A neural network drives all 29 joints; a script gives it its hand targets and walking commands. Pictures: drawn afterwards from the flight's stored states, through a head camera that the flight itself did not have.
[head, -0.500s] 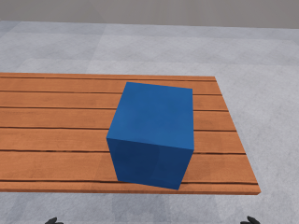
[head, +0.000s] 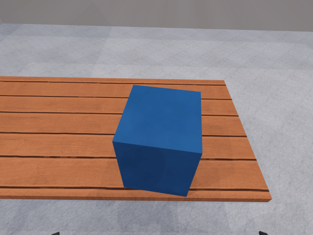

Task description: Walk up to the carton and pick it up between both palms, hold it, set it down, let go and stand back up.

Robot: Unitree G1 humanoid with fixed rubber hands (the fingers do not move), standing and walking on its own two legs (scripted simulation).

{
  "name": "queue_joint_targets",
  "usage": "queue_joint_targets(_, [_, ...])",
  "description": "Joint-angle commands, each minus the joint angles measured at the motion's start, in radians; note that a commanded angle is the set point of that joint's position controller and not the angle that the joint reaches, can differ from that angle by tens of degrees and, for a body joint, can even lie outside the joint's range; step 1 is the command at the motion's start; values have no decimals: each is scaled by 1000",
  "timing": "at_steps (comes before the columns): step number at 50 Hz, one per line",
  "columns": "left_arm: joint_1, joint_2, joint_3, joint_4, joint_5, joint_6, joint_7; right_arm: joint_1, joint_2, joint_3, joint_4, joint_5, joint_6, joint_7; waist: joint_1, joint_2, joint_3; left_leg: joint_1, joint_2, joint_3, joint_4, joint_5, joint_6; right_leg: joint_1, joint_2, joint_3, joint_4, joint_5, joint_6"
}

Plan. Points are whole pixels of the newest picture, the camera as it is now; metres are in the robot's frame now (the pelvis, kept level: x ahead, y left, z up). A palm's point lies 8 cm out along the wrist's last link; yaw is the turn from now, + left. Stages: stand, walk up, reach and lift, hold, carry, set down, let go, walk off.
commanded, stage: stand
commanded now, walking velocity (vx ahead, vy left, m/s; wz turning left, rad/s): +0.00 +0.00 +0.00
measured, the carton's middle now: (160, 141) +0.38 -0.01 +0.00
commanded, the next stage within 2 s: none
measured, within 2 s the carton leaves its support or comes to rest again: neither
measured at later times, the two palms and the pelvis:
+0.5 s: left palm out of the picture +0.08 +0.28 -0.10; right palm out of the picture +0.09 -0.30 -0.11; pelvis +0.00 +0.00 +0.00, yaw +0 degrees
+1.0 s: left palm out of the picture +0.08 +0.28 -0.10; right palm out of the picture +0.08 -0.30 -0.11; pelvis +0.00 +0.00 +0.00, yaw +0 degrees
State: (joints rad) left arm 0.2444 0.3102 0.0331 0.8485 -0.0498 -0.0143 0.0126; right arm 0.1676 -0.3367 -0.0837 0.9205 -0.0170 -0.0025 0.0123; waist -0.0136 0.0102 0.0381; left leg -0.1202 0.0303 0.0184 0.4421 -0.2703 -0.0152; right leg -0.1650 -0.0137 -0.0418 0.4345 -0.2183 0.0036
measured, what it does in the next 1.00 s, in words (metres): stands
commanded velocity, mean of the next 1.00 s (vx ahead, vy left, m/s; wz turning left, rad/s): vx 0.00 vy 0.00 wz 0.00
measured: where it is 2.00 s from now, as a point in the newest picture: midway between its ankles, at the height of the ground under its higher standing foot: outside the picture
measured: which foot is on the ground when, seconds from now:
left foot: down 0.00-1.00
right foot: down 0.00-1.00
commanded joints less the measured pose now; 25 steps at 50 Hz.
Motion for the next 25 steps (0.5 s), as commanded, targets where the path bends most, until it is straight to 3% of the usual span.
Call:
queue_joint_targets(1, [-116, 208, 15, 5, 85, -25, -7, -65, -198, 6, -34, -4, -35, -13, -4, 84, -5, -45, 101, -89, -153, 131, 43, 42, -118, 92, -93, 187, -42])
queue_joint_targets(2, [-96, 237, 31, 7, 81, -22, -4, -47, -201, 6, -24, -6, -32, -15, 9, 46, 18, -65, 93, -90, -166, 146, 44, 50, -114, 87, -86, 183, -39])
queue_joint_targets(3, [-129, 223, 25, 4, 82, -24, -4, -60, -207, 3, -14, -3, -32, -15, 1, 66, -9, -54, 96, -93, -153, 136, 43, 46, -119, 97, -99, 166, -43])
queue_joint_targets(4, [-125, 236, 27, 4, 87, -30, -5, -68, -204, 3, -16, -11, -31, -19, 3, 33, -8, -32, 99, -99, -148, 149, 48, 31, -122, 98, -99, 144, -45])
queue_joint_targets(5, [-119, 244, 32, 3, 82, -23, -4, -72, -206, 2, -13, -11, -33, -12, 13, 63, 13, -50, 98, -98, -154, 118, 46, 24, -121, 105, -123, 140, -43])
queue_joint_targets(6, [-129, 264, 36, 8, 85, -26, -2, -27, -192, 7, -4, -7, -27, -7, -9, 14, 38, -56, 92, -101, -165, 148, 37, 10, -117, 88, -90, 142, -49])
queue_joint_targets(7, [-127, 233, 32, -3, 82, -17, -4, -60, -218, -2, -7, -12, -34, -20, 9, 70, 16, -53, 94, -82, -149, 138, 43, 26, -124, 106, -128, 174, -42])
queue_joint_targets(8, [-127, 227, 29, 1, 77, -27, -7, -42, -197, 7, -2, -5, -32, -17, -8, 12, -19, -17, 95, -98, -164, 157, 34, 31, -114, 82, -99, 169, -42])
queue_joint_targets(9, [-98, 222, 20, 8, 75, -25, -5, -54, -209, 6, -3, -5, -34, -14, 19, 80, -2, -53, 96, -101, -158, 148, 41, 47, -115, 96, -106, 183, -40])
queue_joint_targets(10, [-125, 227, 24, 8, 82, -30, -5, -37, -188, 7, -14, 0, -31, -16, -9, 67, -4, -50, 87, -81, -155, 138, 35, 50, -118, 92, -99, 186, -41])
queue_joint_targets(11, [-142, 217, 22, 8, 83, -34, -8, -41, -204, 6, 6, -5, -34, -17, -14, 37, -16, -26, 98, -104, -161, 151, 40, 38, -121, 93, -92, 177, -45])
queue_joint_targets(12, [-106, 238, 21, 13, 78, -33, -8, -60, -198, 7, 1, -6, -30, -15, 15, 24, 24, -34, 103, -109, -172, 132, 42, 20, -112, 97, -104, 151, -37])
queue_joint_targets(14, [-95, 219, 19, 23, 79, -28, -6, -63, -204, 0, -4, -7, -29, -17, 9, 26, 22, -41, 104, -108, -169, 151, 46, 27, -125, 95, -100, 161, -46])
queue_joint_targets(15, [-94, 231, 26, 24, 77, -31, -3, -63, -206, 1, -2, 0, -33, -14, 23, 50, 1, -33, 103, -106, -162, 156, 47, 43, -124, 107, -110, 165, -45])
queue_joint_targets(16, [-95, 248, 27, 25, 79, -31, -4, -49, -193, 6, 0, -5, -36, -14, 14, 66, 10, -37, 93, -92, -163, 171, 42, 43, -129, 108, -109, 178, -49])
queue_joint_targets(17, [-137, 249, 29, 10, 83, -30, -9, -39, -181, 10, 1, 3, -36, -14, -1, 17, -29, -27, 93, -88, -149, 153, 35, 60, -131, 106, -109, 205, -49])
queue_joint_targets(18, [-106, 245, 28, 22, 80, -29, -12, -50, -212, 7, 8, -6, -36, -11, 22, 41, -11, -37, 97, -88, -148, 150, 41, 68, -129, 103, -118, 190, -38])
queue_joint_targets(19, [-119, 249, 25, 17, 78, -30, -7, -51, -193, 8, 0, 6, -36, -11, -8, 62, 3, -26, 92, -91, -154, 131, 31, 21, -136, 108, -120, 182, -48])
queue_joint_targets(20, [-109, 237, 22, 27, 77, -30, -9, -28, -187, 12, 7, 2, -39, -12, -4, 53, 17, -47, 96, -90, -162, 143, 35, 36, -123, 105, -113, 191, -39])
queue_joint_targets(21, [-112, 240, 26, 23, 82, -35, -5, -43, -196, 9, 4, -2, -41, -10, 3, -4, -11, -28, 98, -95, -160, 170, 32, 39, -118, 89, -103, 192, -38])
queue_joint_targets(22, [-142, 237, 24, 17, 79, -31, -4, -74, -199, 6, -6, -6, -36, -7, 3, 59, -26, -38, 90, -93, -159, 172, 33, 61, -119, 91, -101, 211, -39])
queue_joint_targets(23, [-126, 245, 26, 18, 84, -30, -5, -67, -205, 3, -1, -7, -37, -12, 9, 23, -27, -19, 98, -87, -150, 187, 35, 52, -120, 86, -98, 210, -42])
queue_joint_targets(25, [-112, 237, 22, 23, 78, -30, -6, -60, -187, 10, 10, 0, -36, -12, 13, 44, -11, -20, 99, -94, -164, 203, 37, 54, -124, 87, -94, 228, -33])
